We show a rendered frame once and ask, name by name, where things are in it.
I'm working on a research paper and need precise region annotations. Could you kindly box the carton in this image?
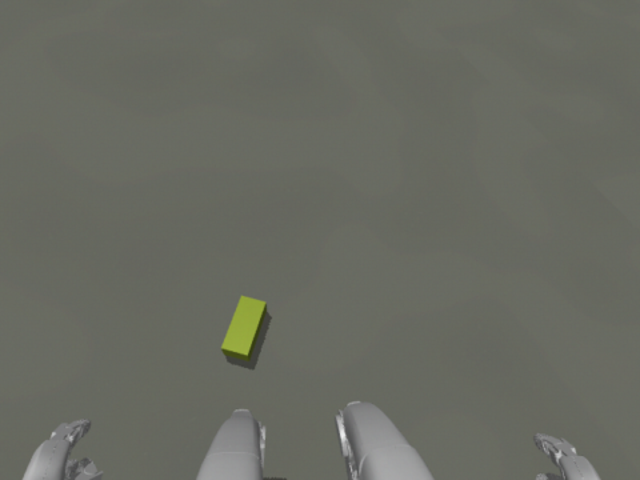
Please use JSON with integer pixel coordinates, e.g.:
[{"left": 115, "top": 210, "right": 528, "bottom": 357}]
[{"left": 221, "top": 295, "right": 267, "bottom": 361}]

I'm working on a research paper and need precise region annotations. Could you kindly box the right robot hand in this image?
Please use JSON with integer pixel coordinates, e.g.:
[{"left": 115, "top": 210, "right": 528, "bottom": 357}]
[{"left": 533, "top": 434, "right": 601, "bottom": 480}]

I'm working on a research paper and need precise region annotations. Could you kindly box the left robot hand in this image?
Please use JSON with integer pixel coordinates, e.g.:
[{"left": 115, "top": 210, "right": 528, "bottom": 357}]
[{"left": 22, "top": 419, "right": 103, "bottom": 480}]

